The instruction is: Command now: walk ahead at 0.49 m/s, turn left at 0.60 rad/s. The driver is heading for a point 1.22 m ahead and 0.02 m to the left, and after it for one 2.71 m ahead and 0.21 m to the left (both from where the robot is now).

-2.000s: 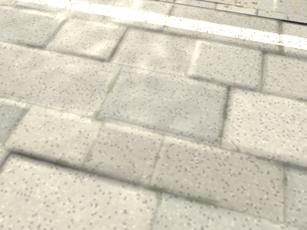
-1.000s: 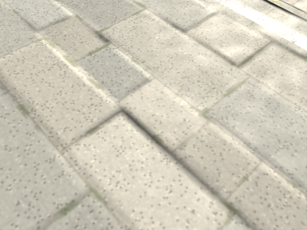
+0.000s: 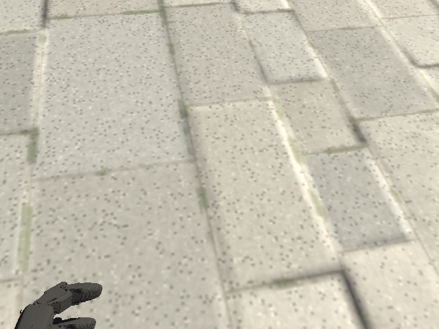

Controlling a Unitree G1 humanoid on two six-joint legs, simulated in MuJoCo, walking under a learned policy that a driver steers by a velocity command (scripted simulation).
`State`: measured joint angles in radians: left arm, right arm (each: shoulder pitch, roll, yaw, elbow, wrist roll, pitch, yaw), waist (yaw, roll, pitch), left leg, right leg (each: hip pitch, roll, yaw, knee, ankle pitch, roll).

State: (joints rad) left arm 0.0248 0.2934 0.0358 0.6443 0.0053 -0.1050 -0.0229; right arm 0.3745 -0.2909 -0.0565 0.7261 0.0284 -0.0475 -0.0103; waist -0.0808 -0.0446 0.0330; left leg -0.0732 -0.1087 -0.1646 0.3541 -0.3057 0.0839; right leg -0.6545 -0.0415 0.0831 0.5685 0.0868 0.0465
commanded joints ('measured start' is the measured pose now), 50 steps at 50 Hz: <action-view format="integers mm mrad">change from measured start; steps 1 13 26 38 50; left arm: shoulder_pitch -107 206 343 298 22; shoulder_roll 102 72 184 110 24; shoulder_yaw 30 43 65 38 11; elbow -93 6 147 114 7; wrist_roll -9 11 -36 -36 -26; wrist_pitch -26 -10 19 37 52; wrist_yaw -11 9 9 16 -22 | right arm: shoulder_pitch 28 -66 -394 -159 -64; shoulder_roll -169 -96 -48 -71 -146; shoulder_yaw -49 -27 9 -19 -44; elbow -30 -95 -173 -58 57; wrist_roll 7 1 -7 -37 -31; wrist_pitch -1 15 -22 -48 -51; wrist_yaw -14 3 50 36 2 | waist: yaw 12 93 159 79 2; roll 139 -44 -27 166 67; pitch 2 -39 37 -60 70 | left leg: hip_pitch -37 -556 -508 -40 74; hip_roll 249 191 172 354 361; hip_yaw -210 26 153 -49 290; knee -29 846 232 -171 -223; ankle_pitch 286 -17 264 175 424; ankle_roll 109 -79 -62 122 79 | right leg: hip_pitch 117 548 635 33 -53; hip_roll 41 -200 -213 -104 -61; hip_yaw -5 194 -44 12 -63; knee -80 -363 -404 593 111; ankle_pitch -3 -239 -18 -355 -3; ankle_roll -24 -238 -229 -51 -59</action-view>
